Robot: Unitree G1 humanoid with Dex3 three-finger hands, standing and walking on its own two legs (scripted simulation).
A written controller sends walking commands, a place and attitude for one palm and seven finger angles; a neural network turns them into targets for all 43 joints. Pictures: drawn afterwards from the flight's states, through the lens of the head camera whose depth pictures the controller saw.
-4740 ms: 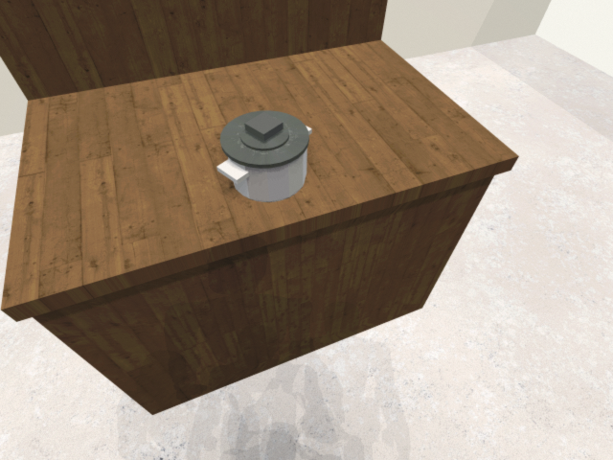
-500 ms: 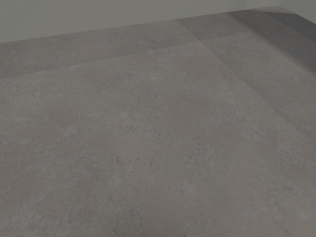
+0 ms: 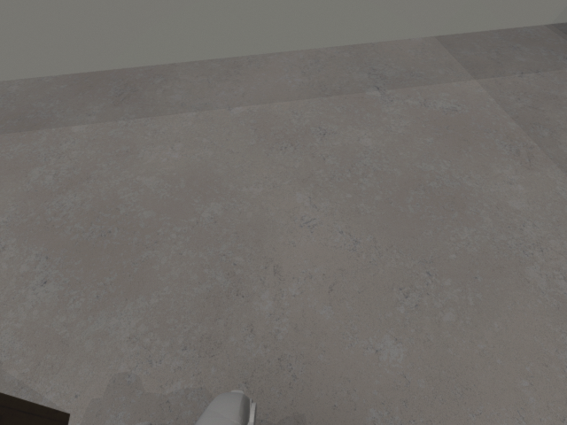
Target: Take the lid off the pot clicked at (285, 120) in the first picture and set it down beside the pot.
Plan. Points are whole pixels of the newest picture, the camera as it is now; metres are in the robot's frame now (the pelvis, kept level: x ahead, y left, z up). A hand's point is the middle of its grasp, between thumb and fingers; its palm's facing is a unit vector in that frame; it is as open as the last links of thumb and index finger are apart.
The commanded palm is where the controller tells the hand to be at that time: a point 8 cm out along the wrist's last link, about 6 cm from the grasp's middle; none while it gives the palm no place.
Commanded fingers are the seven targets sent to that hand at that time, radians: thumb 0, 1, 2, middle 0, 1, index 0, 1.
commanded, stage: turn to face it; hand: left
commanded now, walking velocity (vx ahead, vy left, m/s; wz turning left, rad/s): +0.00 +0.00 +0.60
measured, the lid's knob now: out of the picture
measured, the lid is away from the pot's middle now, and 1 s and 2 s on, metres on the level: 0.00 0.00 0.00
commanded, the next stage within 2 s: none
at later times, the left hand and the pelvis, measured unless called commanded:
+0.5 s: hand out of the picture +0.02 +0.28 -0.16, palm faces +0.34 -0.90 -0.28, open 7.4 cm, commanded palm none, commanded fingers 0.00 0.90 0.90 -0.20 -0.30 -0.20 -0.30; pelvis -0.01 +0.04 +0.00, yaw +18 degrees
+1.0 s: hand out of the picture -0.06 +0.21 -0.17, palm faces +0.59 -0.77 -0.24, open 7.4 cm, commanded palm none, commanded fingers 0.00 0.90 0.90 -0.20 -0.30 -0.20 -0.30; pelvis +0.00 +0.01 +0.00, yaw +37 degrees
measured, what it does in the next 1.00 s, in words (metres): steps on the spot, turning left: left foot, then right foot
